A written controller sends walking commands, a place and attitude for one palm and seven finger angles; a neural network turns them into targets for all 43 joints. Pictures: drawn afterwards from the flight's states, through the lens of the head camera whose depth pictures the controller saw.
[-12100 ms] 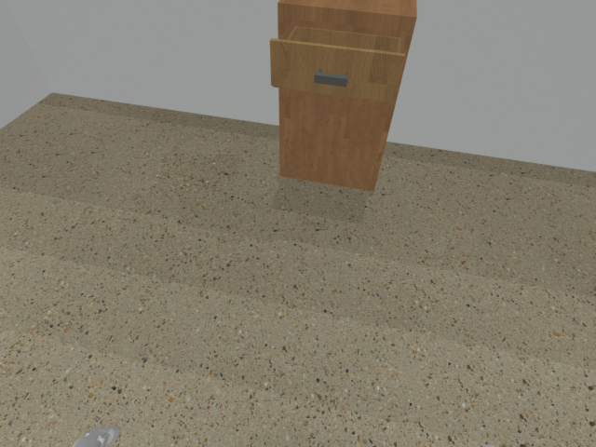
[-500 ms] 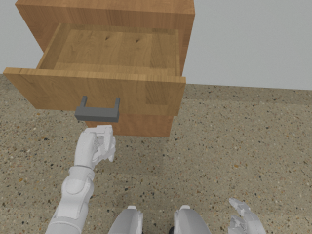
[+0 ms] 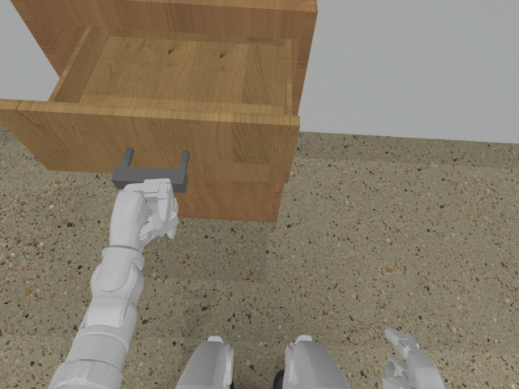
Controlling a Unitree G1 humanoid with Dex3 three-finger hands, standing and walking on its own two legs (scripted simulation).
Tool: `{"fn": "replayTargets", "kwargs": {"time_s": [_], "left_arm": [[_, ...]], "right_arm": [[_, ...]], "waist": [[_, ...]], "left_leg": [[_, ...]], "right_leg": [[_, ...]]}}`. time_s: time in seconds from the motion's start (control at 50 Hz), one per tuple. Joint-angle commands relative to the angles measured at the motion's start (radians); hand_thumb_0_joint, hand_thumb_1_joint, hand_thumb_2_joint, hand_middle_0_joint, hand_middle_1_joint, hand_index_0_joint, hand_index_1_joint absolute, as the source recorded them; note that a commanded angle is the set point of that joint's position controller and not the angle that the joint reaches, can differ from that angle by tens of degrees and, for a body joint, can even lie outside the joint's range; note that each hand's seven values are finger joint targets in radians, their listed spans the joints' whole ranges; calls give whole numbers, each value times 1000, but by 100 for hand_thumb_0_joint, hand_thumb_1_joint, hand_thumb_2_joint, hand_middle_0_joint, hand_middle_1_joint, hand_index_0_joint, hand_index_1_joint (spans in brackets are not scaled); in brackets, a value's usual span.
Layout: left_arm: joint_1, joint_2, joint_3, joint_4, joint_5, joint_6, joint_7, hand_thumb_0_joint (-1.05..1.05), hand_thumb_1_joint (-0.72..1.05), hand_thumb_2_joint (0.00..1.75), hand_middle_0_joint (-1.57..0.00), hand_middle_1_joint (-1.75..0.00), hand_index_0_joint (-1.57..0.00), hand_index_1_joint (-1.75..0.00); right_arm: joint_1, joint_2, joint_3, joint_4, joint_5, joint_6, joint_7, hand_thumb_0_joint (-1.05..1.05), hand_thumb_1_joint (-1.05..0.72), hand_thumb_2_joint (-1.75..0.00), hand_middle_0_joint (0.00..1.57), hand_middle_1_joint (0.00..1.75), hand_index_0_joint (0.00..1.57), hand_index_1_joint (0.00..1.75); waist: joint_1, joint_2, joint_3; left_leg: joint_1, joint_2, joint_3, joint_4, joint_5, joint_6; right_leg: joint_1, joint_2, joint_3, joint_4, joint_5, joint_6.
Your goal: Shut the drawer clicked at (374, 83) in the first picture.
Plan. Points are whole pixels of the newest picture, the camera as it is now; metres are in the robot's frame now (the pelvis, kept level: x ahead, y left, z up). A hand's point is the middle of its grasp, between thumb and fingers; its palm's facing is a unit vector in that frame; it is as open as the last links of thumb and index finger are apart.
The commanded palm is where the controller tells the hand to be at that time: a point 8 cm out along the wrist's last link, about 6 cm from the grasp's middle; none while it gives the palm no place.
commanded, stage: push the drawer shut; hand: left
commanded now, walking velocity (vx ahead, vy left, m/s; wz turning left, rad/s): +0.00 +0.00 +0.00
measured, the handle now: (154, 167) +0.45 +0.18 +0.03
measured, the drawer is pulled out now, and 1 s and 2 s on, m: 0.20 0.07 0.00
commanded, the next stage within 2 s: pull the fist back off the drawer in 1.96 s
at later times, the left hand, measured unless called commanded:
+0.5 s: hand (181, 177) +0.43 +0.14 +0.02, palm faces -0.03 -1.00 -0.04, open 3.0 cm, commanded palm +0.42 +0.19 +0.03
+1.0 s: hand (187, 148) +0.49 +0.13 +0.03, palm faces -0.03 -1.00 -0.04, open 3.1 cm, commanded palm +0.48 +0.18 +0.03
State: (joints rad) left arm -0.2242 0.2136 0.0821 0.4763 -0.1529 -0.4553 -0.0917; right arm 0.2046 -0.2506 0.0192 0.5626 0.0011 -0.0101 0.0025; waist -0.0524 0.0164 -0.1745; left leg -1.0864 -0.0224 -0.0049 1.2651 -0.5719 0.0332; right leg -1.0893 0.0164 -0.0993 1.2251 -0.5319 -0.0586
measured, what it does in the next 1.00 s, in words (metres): stands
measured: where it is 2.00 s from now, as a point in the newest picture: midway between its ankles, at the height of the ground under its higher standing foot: outside the picture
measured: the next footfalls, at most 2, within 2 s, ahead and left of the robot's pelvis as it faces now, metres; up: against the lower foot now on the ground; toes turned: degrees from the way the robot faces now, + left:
none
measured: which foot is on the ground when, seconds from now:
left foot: down 0.00-1.00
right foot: down 0.00-1.00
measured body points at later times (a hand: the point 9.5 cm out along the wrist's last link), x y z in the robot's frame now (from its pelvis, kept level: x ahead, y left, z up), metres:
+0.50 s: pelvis -0.01 +0.01 +0.00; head +0.12 +0.02 +0.43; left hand +0.43 +0.19 +0.03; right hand +0.07 -0.26 -0.12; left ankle +0.01 +0.10 -0.63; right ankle +0.03 -0.09 -0.63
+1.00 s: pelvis -0.01 +0.01 -0.01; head +0.14 +0.02 +0.42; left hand +0.49 +0.19 +0.03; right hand +0.02 -0.25 -0.13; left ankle +0.01 +0.10 -0.63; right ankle +0.03 -0.09 -0.63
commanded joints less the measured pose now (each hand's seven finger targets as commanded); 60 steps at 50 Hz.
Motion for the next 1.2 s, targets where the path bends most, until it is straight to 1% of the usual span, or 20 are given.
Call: {"fn": "replayTargets", "kwargs": {"time_s": [0.0,0.06,0.08,0.2,0.32,0.46,0.52,0.62,0.64,0.72,0.74,0.78,0.84,0.9,0.96,1.0,1.04,1.1,1.16,1.18], "left_arm": [[-362,142,80,-149,-3,-56,5,0,90,90,-140,-160,-140,-160],[-386,118,63,-129,-9,-57,-2,0,90,90,-140,-160,-140,-160],[-409,145,82,-118,-10,-58,-3,0,90,90,-140,-160,-140,-160],[-573,156,95,-17,-1,-77,7,0,90,90,-140,-160,-140,-160],[-691,176,116,59,14,-102,19,0,90,90,-140,-160,-140,-160],[-784,189,134,166,29,-112,24,0,90,90,-140,-160,-140,-160],[-778,195,151,207,33,-120,25,0,90,90,-140,-160,-140,-160],[-876,199,157,264,49,-145,39,0,90,90,-140,-160,-140,-160],[-902,199,157,294,53,-147,42,0,90,90,-140,-160,-140,-160],[-966,257,194,320,71,-171,42,0,90,90,-140,-160,-140,-160],[-975,245,186,334,74,-172,40,0,90,90,-140,-160,-140,-160],[-1025,244,178,367,74,-172,35,0,90,90,-140,-160,-140,-160],[-1048,313,228,397,79,-168,30,0,90,90,-140,-160,-140,-160],[-1074,289,204,399,84,-165,17,0,90,90,-140,-160,-140,-160],[-1107,287,207,449,78,-150,20,0,90,90,-140,-160,-140,-160],[-1151,346,243,440,84,-151,24,0,90,90,-140,-160,-140,-160],[-1148,347,249,454,86,-147,22,0,90,90,-140,-160,-140,-160],[-1182,336,228,483,94,-143,18,0,90,90,-140,-160,-140,-160],[-1199,389,264,503,101,-135,20,0,90,90,-140,-160,-140,-160],[-1222,394,263,508,103,-134,20,0,90,90,-140,-160,-140,-160]], "right_arm": [[61,-141,-57,-91,8,-31,-18,0,-90,-90,20,30,20,30],[71,-139,-59,-85,9,-32,-16,0,-90,-90,20,30,20,30],[76,-143,-60,-82,9,-32,-18,0,-90,-90,20,30,20,30],[95,-146,-55,-55,6,-35,-21,0,-90,-90,20,30,20,30],[122,-156,-58,-33,-1,-37,-16,0,-90,-90,20,30,20,30],[160,-160,-59,-21,-8,-20,-5,0,-90,-90,20,30,20,30],[177,-165,-62,-21,-11,-9,2,0,-90,-90,20,30,20,30],[196,-167,-62,-9,-18,4,9,0,-90,-90,20,30,20,30],[201,-167,-62,-2,-20,6,10,0,-90,-90,20,30,20,30],[223,-172,-61,5,-28,19,10,0,-90,-90,20,30,20,30],[222,-170,-61,4,-30,22,12,0,-90,-90,20,30,20,30],[233,-172,-59,9,-31,27,13,0,-90,-90,20,30,20,30],[245,-180,-56,11,-33,38,11,0,-90,-90,20,30,20,30],[254,-177,-56,8,-36,48,13,0,-90,-90,20,30,20,30],[265,-182,-54,20,-39,57,18,0,-90,-90,20,30,20,30],[275,-189,-53,18,-40,60,15,0,-90,-90,20,30,20,30],[282,-185,-51,16,-41,61,17,0,-90,-90,20,30,20,30],[291,-184,-46,22,-43,68,20,0,-90,-90,20,30,20,30],[304,-191,-46,23,-46,74,20,0,-90,-90,20,30,20,30],[311,-194,-44,24,-48,75,19,0,-90,-90,20,30,20,30]], "waist": [[-39,-4,-391],[-42,16,-412],[-47,14,-405],[-73,12,-375],[-79,56,-437],[-92,71,-450],[-92,42,-454],[-107,62,-429],[-123,38,-414],[-118,77,-457],[-121,85,-461],[-145,80,-441],[-139,71,-468],[-140,134,-515],[-163,105,-461],[-170,94,-492],[-169,94,-513],[-181,136,-479],[-184,115,-489],[-197,109,-502]], "left_leg": [[154,9,-29,-145,284,-2],[174,8,-27,-149,299,-4],[173,11,-31,-146,299,-3],[150,8,-34,-151,220,-1],[188,9,-44,-154,234,-6],[218,14,-53,-163,274,-10],[231,18,-62,-168,301,-12],[233,19,-67,-167,282,-12],[219,20,-68,-162,265,-9],[239,20,-70,-155,300,-11],[241,18,-70,-152,297,-12],[234,20,-75,-145,284,-6],[213,18,-73,-140,289,-4],[273,23,-83,-133,355,-12],[243,27,-89,-130,329,-8],[227,27,-85,-119,327,-1],[217,24,-81,-115,337,1],[225,26,-86,-113,349,-2],[196,28,-83,-101,342,3],[197,28,-88,-95,346,6]], "right_leg": [[320,-10,127,-173,288,34],[325,-11,125,-177,305,35],[313,-8,124,-174,302,33],[266,-5,127,-193,201,36],[234,-4,117,-177,200,33],[212,3,102,-168,229,30],[207,8,92,-161,248,29],[162,11,89,-159,220,29],[152,12,90,-163,207,32],[153,12,91,-146,234,28],[147,12,91,-147,230,29],[123,16,90,-148,219,30],[156,17,96,-150,228,30],[125,19,88,-132,268,26],[106,23,84,-144,242,29],[123,23,92,-141,252,32],[145,24,94,-142,267,32],[105,26,89,-138,267,29],[123,28,95,-140,266,30],[117,30,93,-134,270,31]]}}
